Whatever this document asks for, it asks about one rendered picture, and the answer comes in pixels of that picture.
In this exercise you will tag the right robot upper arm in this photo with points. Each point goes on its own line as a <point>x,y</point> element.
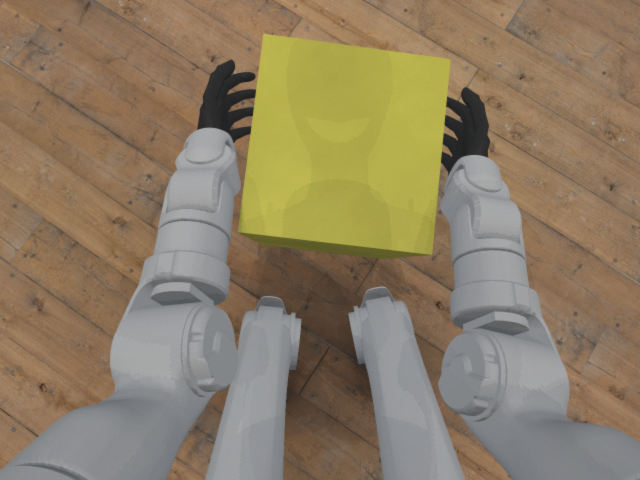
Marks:
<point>513,393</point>

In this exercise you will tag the left robot forearm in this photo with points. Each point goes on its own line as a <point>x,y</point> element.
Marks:
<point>189,260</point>

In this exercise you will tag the left robot upper arm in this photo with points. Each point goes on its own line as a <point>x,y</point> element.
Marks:
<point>167,362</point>

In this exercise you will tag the right robot forearm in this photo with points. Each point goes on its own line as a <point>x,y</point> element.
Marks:
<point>488,255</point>

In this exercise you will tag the carton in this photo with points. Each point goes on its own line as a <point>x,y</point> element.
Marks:
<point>345,149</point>

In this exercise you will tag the left robot hand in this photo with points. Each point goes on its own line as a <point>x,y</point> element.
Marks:
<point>217,102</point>

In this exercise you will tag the left robot shin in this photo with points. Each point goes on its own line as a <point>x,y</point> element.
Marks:
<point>264,301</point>

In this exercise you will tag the right robot shin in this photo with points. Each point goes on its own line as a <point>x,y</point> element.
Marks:
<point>379,292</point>

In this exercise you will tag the right robot hand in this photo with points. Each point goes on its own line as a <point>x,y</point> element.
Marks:
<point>471,132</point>

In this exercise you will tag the robot shin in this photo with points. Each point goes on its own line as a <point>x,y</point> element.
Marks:
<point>379,292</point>
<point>264,301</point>

